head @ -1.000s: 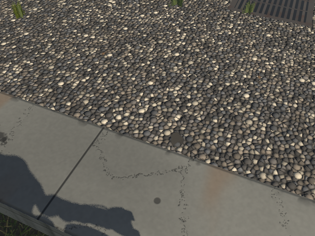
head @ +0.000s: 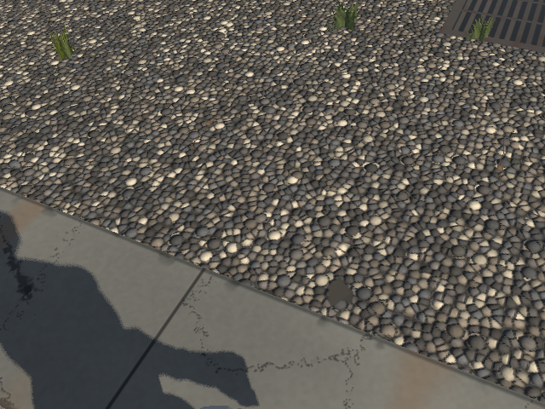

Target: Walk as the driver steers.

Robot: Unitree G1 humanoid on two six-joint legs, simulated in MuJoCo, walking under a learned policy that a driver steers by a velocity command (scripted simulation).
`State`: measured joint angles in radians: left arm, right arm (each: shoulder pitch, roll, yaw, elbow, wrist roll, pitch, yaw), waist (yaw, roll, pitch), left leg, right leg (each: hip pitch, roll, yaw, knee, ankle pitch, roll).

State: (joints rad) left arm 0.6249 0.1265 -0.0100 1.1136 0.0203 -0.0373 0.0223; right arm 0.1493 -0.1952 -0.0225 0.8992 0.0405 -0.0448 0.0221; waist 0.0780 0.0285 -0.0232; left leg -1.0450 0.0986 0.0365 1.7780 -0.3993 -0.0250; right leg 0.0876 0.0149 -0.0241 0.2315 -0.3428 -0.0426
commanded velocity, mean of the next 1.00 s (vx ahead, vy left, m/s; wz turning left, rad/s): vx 0.49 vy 0.00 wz -0.35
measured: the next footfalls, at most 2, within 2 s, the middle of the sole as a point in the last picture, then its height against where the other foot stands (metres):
left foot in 0.20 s outside the picture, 0.15 m higher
right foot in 0.84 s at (350, 348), level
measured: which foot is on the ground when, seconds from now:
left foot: up 0.00-0.18, down 0.20-0.84, up 0.86-1.00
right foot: down 0.00-0.20, up 0.22-0.82, down 0.84-1.00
